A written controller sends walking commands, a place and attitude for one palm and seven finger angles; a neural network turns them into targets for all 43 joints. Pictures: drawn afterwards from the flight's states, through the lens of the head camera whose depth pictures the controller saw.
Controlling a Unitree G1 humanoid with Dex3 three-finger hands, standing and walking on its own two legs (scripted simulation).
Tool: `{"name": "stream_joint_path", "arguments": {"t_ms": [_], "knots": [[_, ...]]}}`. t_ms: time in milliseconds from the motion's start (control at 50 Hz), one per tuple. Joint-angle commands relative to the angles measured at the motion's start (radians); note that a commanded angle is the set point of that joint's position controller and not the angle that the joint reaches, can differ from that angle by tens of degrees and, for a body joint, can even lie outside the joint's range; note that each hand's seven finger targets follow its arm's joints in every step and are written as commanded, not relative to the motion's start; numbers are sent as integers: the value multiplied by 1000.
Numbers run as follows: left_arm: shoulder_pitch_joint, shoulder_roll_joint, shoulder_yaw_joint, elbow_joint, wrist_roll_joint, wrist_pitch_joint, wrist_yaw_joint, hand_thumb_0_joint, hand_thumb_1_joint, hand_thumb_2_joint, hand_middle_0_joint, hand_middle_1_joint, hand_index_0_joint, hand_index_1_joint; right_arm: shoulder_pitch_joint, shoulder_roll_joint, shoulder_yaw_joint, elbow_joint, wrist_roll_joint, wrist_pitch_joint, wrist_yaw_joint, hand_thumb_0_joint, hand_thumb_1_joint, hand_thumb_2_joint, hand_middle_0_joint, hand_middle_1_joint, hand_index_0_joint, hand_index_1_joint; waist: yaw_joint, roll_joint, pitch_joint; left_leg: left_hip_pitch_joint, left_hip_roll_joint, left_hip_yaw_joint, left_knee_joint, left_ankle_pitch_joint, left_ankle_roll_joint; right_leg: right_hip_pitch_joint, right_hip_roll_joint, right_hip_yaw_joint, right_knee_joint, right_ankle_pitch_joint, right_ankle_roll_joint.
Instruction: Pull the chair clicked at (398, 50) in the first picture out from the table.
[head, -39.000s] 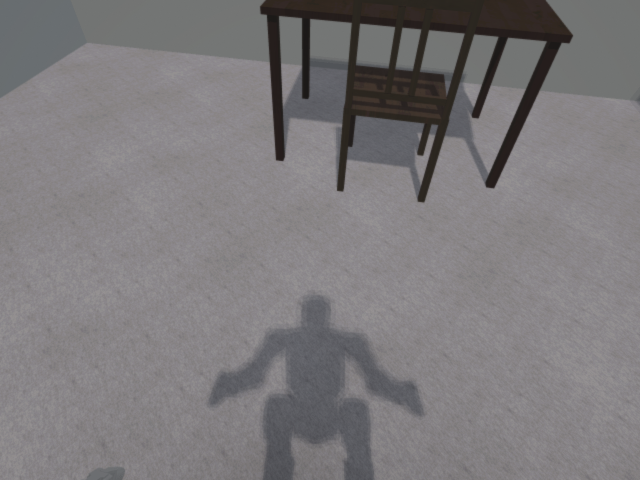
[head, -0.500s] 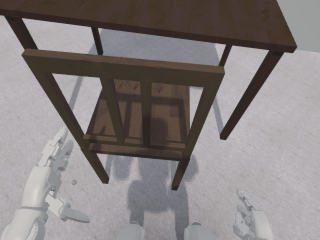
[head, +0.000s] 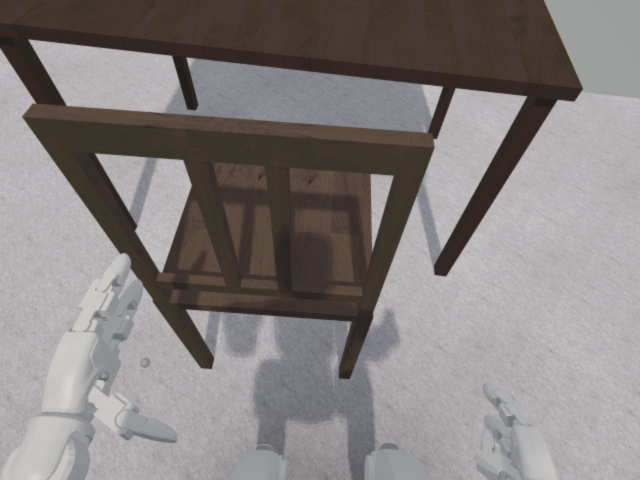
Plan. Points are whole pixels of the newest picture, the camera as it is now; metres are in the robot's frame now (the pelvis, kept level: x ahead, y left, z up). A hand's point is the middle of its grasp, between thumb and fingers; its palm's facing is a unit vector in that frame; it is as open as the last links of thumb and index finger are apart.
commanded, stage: raise the hand toward the chair's back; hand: left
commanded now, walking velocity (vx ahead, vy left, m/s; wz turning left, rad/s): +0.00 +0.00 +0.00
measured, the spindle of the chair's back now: (219, 232) +0.45 +0.17 +0.00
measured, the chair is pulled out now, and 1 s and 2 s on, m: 0.22 0.22 0.22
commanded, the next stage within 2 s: aim the fingers beside a spindle in 0.06 s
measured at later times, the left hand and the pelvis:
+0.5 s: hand (162, 358) +0.25 +0.19 +0.03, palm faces -0.03 -1.00 -0.04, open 16.9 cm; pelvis +0.00 -0.01 -0.01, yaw +0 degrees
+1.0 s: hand (193, 347) +0.27 +0.17 +0.01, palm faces -0.05 -1.00 -0.04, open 16.9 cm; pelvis -0.01 +0.00 -0.02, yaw +0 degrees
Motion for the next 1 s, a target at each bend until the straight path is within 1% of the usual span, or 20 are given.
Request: {"name": "stream_joint_path", "arguments": {"t_ms": [0, 80, 160, 180, 240, 300, 420, 460, 500, 580, 600, 620, 680, 740, 760, 780, 840, 880, 900, 980], "knots": [[-65, 140, 77, -205, -21, -70, -3, 0, -500, 300, -60, -80, -60, -80, -32, -139, -56, -148, 2, -54, -15, 0, -900, -900, 200, 300, 200, 300, -3, 29, -227, 87, -18, 4, -191, 300, 6, 228, 22, 27, -137, 176, -23], [-67, 148, 87, -201, -23, -74, -4, 0, -500, 300, -60, -80, -60, -80, -38, -136, -56, -138, 2, -59, -17, 0, -900, -900, 200, 300, 200, 300, -2, 31, -225, 82, -18, 3, -183, 301, 5, 228, 22, 29, -134, 179, -23], [-78, 127, 61, -211, -19, -74, -4, 0, -500, 300, -60, -80, -60, -80, -39, -134, -54, -144, 2, -58, -15, 0, -900, -900, 200, 300, 200, 300, -4, 55, -222, 95, -19, 2, -187, 307, 3, 211, 19, 23, -128, 181, -24], [-60, 140, 81, -175, -20, -67, -4, 0, -500, 300, -60, -80, -60, -80, -42, -134, -56, -138, 1, -56, -17, 0, -900, -900, 200, 300, 200, 300, -4, 18, -215, 77, -17, 2, -181, 305, 6, 219, 21, 27, -132, 184, -23], [-95, 128, 70, -167, -20, -72, -9, 0, -500, 300, -60, -80, -60, -80, -37, -138, -56, -137, 2, -53, -18, 0, -900, -900, 200, 300, 200, 300, -9, 11, -217, 63, -18, 4, -171, 296, 6, 211, 19, 29, -123, 182, -21], [-117, 119, 48, -181, -15, -83, -10, 0, -500, 300, -60, -80, -60, -80, -38, -137, -53, -137, -1, -57, -17, 0, -900, -900, 200, 300, 200, 300, -9, 43, -228, 63, -19, 4, -164, 297, 7, 199, 17, 33, -115, 178, -23], [-103, 143, 76, -171, -9, -98, 7, 0, -500, 300, -60, -80, -60, -80, -38, -137, -60, -129, -3, -52, -12, 0, -900, -900, 200, 300, 200, 300, 0, 44, -249, 59, -15, 4, -154, 323, 3, 197, 18, 31, -94, 204, -26], [-96, 123, 59, -177, -9, -101, 10, 0, -500, 300, -60, -80, -60, -80, -43, -136, -60, -135, -3, -51, -10, 0, -900, -900, 200, 300, 200, 300, 2, 47, -256, 55, -17, 7, -152, 324, 3, 197, 16, 31, -89, 202, -26], [-101, 104, 34, -166, -2, -99, 16, 0, -500, 300, -60, -80, -60, -80, -44, -135, -58, -137, -4, -48, -7, 0, -900, -900, 200, 300, 200, 300, -4, 38, -247, 46, -16, 4, -152, 311, 4, 181, 17, 27, -85, 186, -25], [-158, 127, 48, -150, 4, -106, 29, 0, -500, 300, -60, -80, -60, -80, -43, -143, -58, -130, -7, -42, -11, 0, -900, -900, 200, 300, 200, 300, -14, 9, -241, 12, -15, 3, -139, 265, 8, 162, 17, 35, -84, 142, -24], [-149, 120, 44, -143, 7, -107, 30, 0, -500, 300, -60, -80, -60, -80, -43, -142, -59, -134, -6, -40, -10, 0, -900, -900, 200, 300, 200, 300, -9, 14, -250, 12, -16, 7, -136, 263, 9, 164, 16, 39, -83, 141, -23], [-182, 106, 24, -152, 7, -112, 29, 0, -500, 300, -60, -80, -60, -80, -44, -142, -57, -134, -6, -42, -11, 0, -900, -900, 200, 300, 200, 300, -18, 26, -256, 19, -16, 7, -132, 260, 9, 150, 15, 37, -80, 140, -22], [-172, 110, 19, -159, 13, -117, 36, 0, -500, 300, -60, -80, -60, -80, -43, -142, -59, -134, -9, -44, -8, 0, -900, -900, 200, 300, 200, 300, -7, 41, -290, 34, -14, 3, -128, 292, 8, 154, 15, 35, -65, 163, -26], [-189, 84, -13, -155, 23, -111, 48, 0, -500, 300, -60, -80, -60, -80, -42, -142, -56, -135, -10, -37, -3, 0, -900, -900, 200, 300, 200, 300, -12, 44, -282, 35, -13, 0, -128, 289, 6, 132, 14, 28, -58, 158, -26], [-182, 94, 1, -148, 24, -109, 55, 0, -500, 300, -60, -80, -60, -80, -39, -143, -58, -135, -10, -35, -2, 0, -900, -900, 200, 300, 200, 300, -8, 41, -281, 29, -13, -1, -129, 289, 3, 132, 14, 27, -54, 156, -27], [-172, 90, -6, -132, 30, -105, 59, 0, -500, 300, -60, -80, -60, -80, -41, -145, -57, -138, -12, -32, -2, 0, -900, -900, 200, 300, 200, 300, -11, 12, -274, 15, -12, -4, -127, 290, 5, 131, 16, 24, -49, 158, -27], [-200, 69, -29, -143, 40, -106, 74, 0, -500, 300, -60, -80, -60, -80, -43, -142, -58, -142, -12, -23, 2, 0, -900, -900, 200, 300, 200, 300, -12, 34, -282, 18, -13, -1, -119, 284, 3, 112, 14, 26, -40, 157, -27], [-211, 94, -7, -136, 47, -106, 89, 0, -500, 300, -60, -80, -60, -80, -44, -144, -58, -142, -16, -16, 3, 0, -900, -900, 200, 300, 200, 300, -6, 24, -286, -2, -13, 0, -115, 275, 4, 121, 14, 29, -36, 151, -30], [-215, 80, -15, -126, 50, -107, 92, 0, -500, 300, -60, -80, -60, -80, -41, -142, -58, -145, -15, -12, 3, 0, -900, -900, 200, 300, 200, 300, -9, 1, -285, -6, -14, 2, -112, 268, 6, 121, 15, 31, -37, 151, -27], [-244, 98, 0, -125, 55, -118, 99, 0, -500, 300, -60, -80, -60, -80, -46, -140, -58, -143, -17, -2, 4, 0, -900, -900, 200, 300, 200, 300, -3, 25, -308, -20, -17, 7, -99, 270, 6, 131, 13, 40, -27, 161, -30]]}}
